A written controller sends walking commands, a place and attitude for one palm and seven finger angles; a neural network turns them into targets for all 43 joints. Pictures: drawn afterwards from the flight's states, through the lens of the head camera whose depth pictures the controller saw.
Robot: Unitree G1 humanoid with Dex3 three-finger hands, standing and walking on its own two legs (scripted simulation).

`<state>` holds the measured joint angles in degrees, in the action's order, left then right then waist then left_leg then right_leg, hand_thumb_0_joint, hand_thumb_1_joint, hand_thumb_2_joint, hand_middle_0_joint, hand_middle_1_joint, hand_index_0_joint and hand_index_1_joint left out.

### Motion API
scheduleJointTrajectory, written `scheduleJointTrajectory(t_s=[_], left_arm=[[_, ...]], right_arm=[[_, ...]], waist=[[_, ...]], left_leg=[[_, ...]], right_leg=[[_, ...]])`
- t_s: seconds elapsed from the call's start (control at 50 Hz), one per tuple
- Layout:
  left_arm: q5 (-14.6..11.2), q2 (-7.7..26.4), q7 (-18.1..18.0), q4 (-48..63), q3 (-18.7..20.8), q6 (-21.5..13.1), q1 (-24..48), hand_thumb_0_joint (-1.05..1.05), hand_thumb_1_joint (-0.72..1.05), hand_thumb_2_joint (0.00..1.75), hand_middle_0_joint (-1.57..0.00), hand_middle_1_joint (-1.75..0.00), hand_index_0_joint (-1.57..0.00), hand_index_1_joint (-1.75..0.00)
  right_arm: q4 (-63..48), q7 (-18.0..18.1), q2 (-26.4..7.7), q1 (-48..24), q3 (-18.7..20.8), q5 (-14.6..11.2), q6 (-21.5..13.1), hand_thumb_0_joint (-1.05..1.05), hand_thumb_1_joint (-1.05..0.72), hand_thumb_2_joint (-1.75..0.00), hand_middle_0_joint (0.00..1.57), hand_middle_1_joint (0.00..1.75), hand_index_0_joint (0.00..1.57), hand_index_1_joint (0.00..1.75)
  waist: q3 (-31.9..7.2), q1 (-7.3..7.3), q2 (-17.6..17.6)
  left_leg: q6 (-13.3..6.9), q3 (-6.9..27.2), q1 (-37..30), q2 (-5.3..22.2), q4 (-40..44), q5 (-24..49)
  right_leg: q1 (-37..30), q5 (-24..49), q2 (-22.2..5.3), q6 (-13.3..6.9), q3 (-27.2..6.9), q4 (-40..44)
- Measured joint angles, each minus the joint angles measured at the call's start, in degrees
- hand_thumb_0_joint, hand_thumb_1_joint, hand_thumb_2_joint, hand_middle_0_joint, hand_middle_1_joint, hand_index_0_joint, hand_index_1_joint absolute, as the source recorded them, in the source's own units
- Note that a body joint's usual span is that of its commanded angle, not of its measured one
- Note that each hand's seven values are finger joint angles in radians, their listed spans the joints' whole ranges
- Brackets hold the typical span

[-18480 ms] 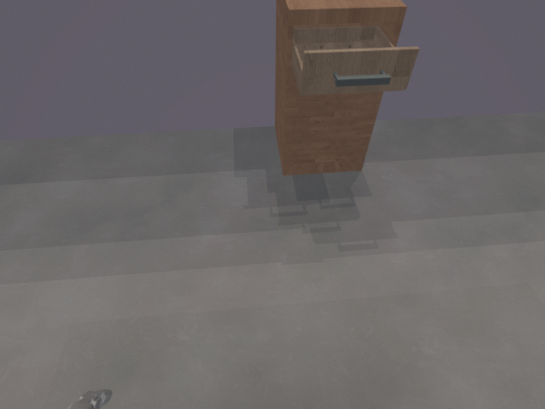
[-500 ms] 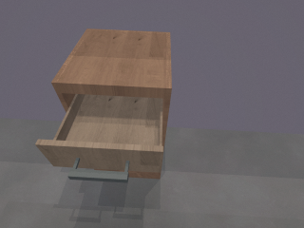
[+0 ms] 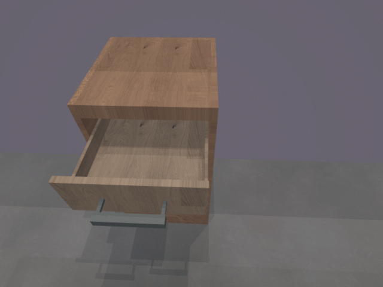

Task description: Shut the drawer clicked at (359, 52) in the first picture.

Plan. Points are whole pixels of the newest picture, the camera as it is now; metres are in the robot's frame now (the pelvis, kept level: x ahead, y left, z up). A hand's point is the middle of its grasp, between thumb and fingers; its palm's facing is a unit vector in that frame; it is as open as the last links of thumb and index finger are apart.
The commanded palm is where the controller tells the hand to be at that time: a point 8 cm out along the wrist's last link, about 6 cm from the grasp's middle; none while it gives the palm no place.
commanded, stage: look again from close up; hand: left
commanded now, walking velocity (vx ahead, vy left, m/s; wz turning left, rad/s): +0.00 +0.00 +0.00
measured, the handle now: (131, 211) +0.31 +0.18 -0.08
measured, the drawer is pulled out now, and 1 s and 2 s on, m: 0.23 0.23 0.23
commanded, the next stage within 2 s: raise the hand and make a fist in 0.26 s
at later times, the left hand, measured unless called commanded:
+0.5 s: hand out of the picture +0.14 +0.19 -0.07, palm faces +0.23 -0.95 -0.20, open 7.1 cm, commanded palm +0.09 +0.22 -0.06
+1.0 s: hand out of the picture +0.13 +0.15 -0.02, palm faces -0.05 -1.00 -0.05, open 4.8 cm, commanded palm +0.10 +0.22 -0.03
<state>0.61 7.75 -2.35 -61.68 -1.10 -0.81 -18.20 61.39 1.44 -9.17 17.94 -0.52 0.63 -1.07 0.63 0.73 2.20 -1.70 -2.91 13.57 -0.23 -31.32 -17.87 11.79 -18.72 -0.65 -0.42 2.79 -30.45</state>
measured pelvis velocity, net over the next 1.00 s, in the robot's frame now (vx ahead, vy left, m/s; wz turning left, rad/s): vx -0.06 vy -0.03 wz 0.05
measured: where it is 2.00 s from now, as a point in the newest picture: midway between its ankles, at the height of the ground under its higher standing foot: outside the picture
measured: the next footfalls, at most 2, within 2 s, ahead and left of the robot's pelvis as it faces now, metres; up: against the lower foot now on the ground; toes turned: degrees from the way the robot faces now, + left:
none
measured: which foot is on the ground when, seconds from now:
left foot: down 0.00-1.00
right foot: down 0.00-1.00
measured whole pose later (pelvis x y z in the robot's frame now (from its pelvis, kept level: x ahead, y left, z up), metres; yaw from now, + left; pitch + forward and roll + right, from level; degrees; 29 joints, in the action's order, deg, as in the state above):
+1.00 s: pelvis -0.06 -0.03 -0.09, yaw +3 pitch +12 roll -3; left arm -16.7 12.4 21.2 3.3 6.9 -28.1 -23.9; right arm 32.3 3.3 -11.1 7.5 -1.3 -2.4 -15.6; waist -7.3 -1.9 2.6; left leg 0.8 3.6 53.3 1.9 -69.1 -28.2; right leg 48.7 -30.4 0.2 -3.8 9.1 -66.5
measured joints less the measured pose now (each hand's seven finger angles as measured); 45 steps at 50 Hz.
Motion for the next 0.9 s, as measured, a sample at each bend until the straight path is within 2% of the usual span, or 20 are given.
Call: scheduleJointTrajectory(t_s=[0.22, 0.38, 0.4, 0.42, 0.44, 0.48, 0.5, 0.54, 0.6, 0.66, 0.7, 0.76, 0.84, 0.9], left_arm=[[0.0, 1.2, 0.0, 1.9, 0.4, 0.7, 1.9, 0.00, 0.92, 0.90, -0.20, -0.30, -0.20, -0.30], [0.1, 1.2, -0.2, 1.7, 0.3, 0.6, 1.8, 0.00, 0.92, 0.90, -0.20, -0.30, -0.20, -0.30], [-2.1, 1.3, -0.4, 10.2, 1.4, 3.9, -1.0, 0.01, 0.92, 0.90, -0.20, -0.30, -0.20, -0.30], [-3.6, 1.6, -0.6, 20.5, 2.5, 4.6, -4.4, 0.01, 0.93, 0.90, -0.20, -0.31, -0.21, -0.30], [-4.9, 2.1, -1.6, 29.5, 2.7, 3.0, -7.0, 0.02, 0.94, 0.90, -0.21, -0.31, -0.21, -0.30], [-6.8, 2.6, -3.4, 42.3, 2.8, 0.6, -9.1, 0.02, 0.94, 0.90, -0.22, -0.32, -0.22, -0.32], [-7.6, 2.5, -3.4, 46.9, 3.0, -0.6, -8.7, 0.02, 0.94, 0.90, -0.22, -0.33, -0.23, -0.33], [-8.5, 1.9, -2.1, 52.2, 4.1, -5.1, -6.3, 0.02, 0.93, 0.90, -0.24, -0.36, -0.25, -0.35], [-10.3, 1.0, 3.1, 54.9, 6.2, -14.2, -5.0, 0.01, 0.93, 0.90, -0.28, -0.40, -0.29, -0.40], [-12.3, 0.3, 11.8, 54.7, 6.7, -23.9, -7.4, 0.00, 0.92, 0.90, -0.32, -0.45, -0.34, -0.45], [-12.6, 0.2, 17.1, 53.7, 6.7, -28.8, -9.8, 0.00, 0.92, 0.90, -0.36, -0.49, -0.37, -0.49], [-12.6, 1.4, 20.5, 54.1, 7.4, -31.7, -13.4, 0.00, 0.91, 0.90, -0.42, -0.56, -0.43, -0.55], [-14.9, 2.9, 19.3, 58.5, 10.0, -32.7, -15.1, 0.01, 0.90, 0.90, -0.51, -0.64, -0.52, -0.64], [-16.9, 3.6, 19.1, 63.2, 10.9, -33.7, -12.9, 0.02, 0.90, 0.90, -0.57, -0.71, -0.57, -0.70]], right_arm=[[0.5, 0.1, -0.2, -0.8, -0.5, 0.0, -0.3, 0.01, -0.92, -0.90, 0.20, 0.30, 0.20, 0.30], [0.9, -0.1, -0.2, -1.3, -0.6, -0.3, -0.1, 0.00, -0.91, -0.90, 0.20, 0.30, 0.20, 0.30], [-1.2, 0.1, -0.4, -0.7, -0.6, -0.9, -0.5, 0.00, -0.91, -0.90, 0.20, 0.30, 0.20, 0.30], [-3.5, 1.0, -0.6, 0.4, -0.6, -1.4, -2.7, 0.01, -0.92, -0.90, 0.20, 0.30, 0.20, 0.30], [-5.0, 1.8, -0.9, 1.2, -0.6, -1.8, -5.7, 0.01, -0.92, -0.90, 0.21, 0.30, 0.20, 0.30], [-7.6, 2.5, -2.2, 1.5, 0.1, -2.4, -10.0, 0.01, -0.92, -0.90, 0.21, 0.30, 0.20, 0.30], [-9.3, 2.6, -3.0, 1.1, 0.6, -2.4, -11.4, 0.01, -0.92, -0.90, 0.21, 0.30, 0.20, 0.30], [-12.6, 2.4, -4.5, -0.9, 1.7, -1.9, -13.2, 0.01, -0.92, -0.90, 0.21, 0.30, 0.20, 0.30], [-17.9, 1.2, -5.2, -5.1, 3.2, -1.3, -14.2, 0.01, -0.91, -0.90, 0.20, 0.30, 0.20, 0.30], [-23.0, -0.5, -4.8, -8.5, 4.5, -1.4, -14.9, 0.01, -0.91, -0.90, 0.20, 0.30, 0.20, 0.30], [-26.1, -1.2, -5.0, -10.0, 5.1, -1.5, -15.2, 0.01, -0.91, -0.90, 0.20, 0.30, 0.20, 0.30], [-29.8, -1.0, -5.6, -11.5, 5.6, -1.5, -15.3, 0.01, -0.91, -0.90, 0.20, 0.30, 0.19, 0.30], [-31.6, 0.4, -5.7, -12.7, 5.2, -1.7, -15.2, 0.01, -0.91, -0.90, 0.20, 0.30, 0.19, 0.30], [-30.7, 1.2, -4.7, -12.6, 3.3, -1.9, -15.6, 0.01, -0.91, -0.90, 0.20, 0.30, 0.19, 0.30]], waist=[[0.1, -0.40, -1.2], [0.9, -0.53, -1.5], [1.0, -0.40, -1.6], [1.1, -0.80, -2.0], [0.6, -1.09, -2.3], [-1.1, -0.57, -1.9], [-1.8, 0.03, -1.3], [-3.4, 1.12, -0.2], [-6.6, 1.51, -0.5], [-8.1, 0.80, -2.6], [-8.6, 0.09, -3.9], [-8.8, -1.49, -5.1], [-8.3, -3.42, -4.0], [-8.3, -4.11, -2.2]], left_leg=[[-0.2, -0.9, -2.1, -0.7, 2.5, 0.9], [0.3, -0.5, -1.8, -0.1, 2.9, 1.4], [0.4, -0.4, -1.1, 0.1, 2.2, 1.1], [0.4, -0.5, -1.0, 0.0, 2.2, 1.1], [0.4, -0.6, -0.6, -0.2, 2.2, 1.2], [0.5, 0.0, 0.8, -0.6, 1.5, 1.2], [0.4, 0.6, 1.9, -0.8, 0.5, 1.0], [0.4, 1.3, 5.3, -0.8, -2.4, 0.3], [0.7, 0.6, 12.3, -0.3, -8.1, -1.5], [1.2, 0.1, 19.3, 0.5, -14.9, -3.9], [1.6, 0.5, 24.0, 0.9, -19.8, -5.5], [2.3, 1.8, 30.7, 1.4, -26.9, -7.8], [2.9, 4.6, 36.7, 1.8, -34.4, -10.0], [3.0, 6.3, 39.3, 2.0, -37.6, -10.8]], right_leg=[[-0.9, 0.0, -0.7, 0.3, -0.9, 0.3], [-1.2, 0.7, 0.0, 0.0, -0.5, 1.7], [-0.7, 0.8, 0.2, 0.0, -0.4, 1.6], [-0.2, 0.7, 0.0, -0.2, -0.5, 1.0], [0.4, 0.5, -0.1, -0.3, -0.6, 0.4], [1.7, -0.2, -0.6, -0.2, 0.0, -0.9], [2.5, -0.5, -0.8, -0.2, 0.6, -1.6], [5.3, -1.2, -1.0, -0.2, 1.4, -4.0], [13.0, -3.0, -0.8, -0.6, 0.7, -10.2], [20.4, -5.5, -0.3, -1.2, 0.1, -17.5], [24.9, -7.2, -0.1, -1.7, 0.6, -22.2], [30.8, -9.7, 0.1, -2.6, 1.8, -28.8], [35.2, -11.9, 0.4, -3.4, 4.5, -34.4], [36.7, -12.5, 0.6, -3.7, 6.1, -36.5]])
